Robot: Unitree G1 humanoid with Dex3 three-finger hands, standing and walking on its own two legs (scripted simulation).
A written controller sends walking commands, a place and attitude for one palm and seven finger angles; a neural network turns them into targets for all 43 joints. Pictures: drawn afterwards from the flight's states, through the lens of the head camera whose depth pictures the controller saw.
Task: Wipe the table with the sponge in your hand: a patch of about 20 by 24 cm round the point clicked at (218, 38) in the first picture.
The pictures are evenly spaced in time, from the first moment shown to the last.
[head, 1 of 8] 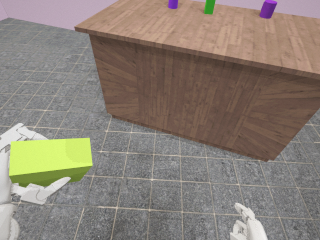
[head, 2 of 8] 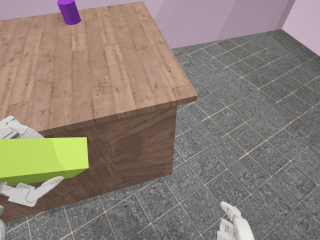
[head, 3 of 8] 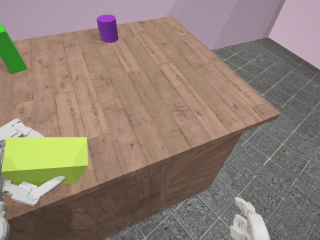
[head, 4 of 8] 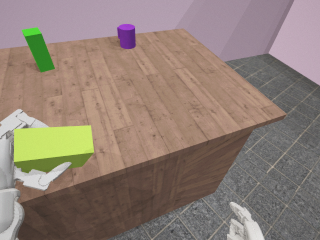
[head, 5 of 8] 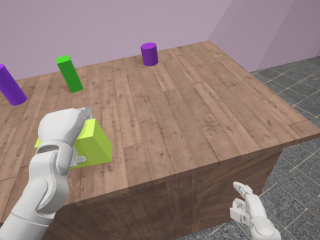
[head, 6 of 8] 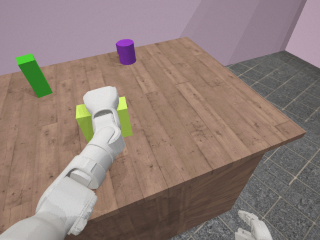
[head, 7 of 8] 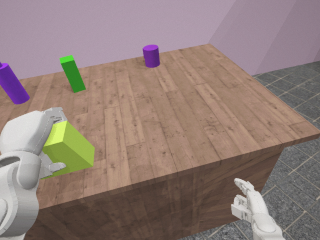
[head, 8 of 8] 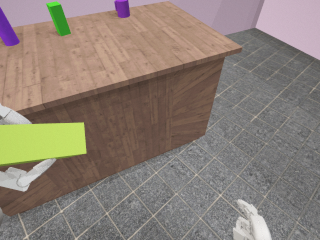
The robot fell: no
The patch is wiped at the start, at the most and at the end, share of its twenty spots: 0.00 1.00 1.00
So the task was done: yes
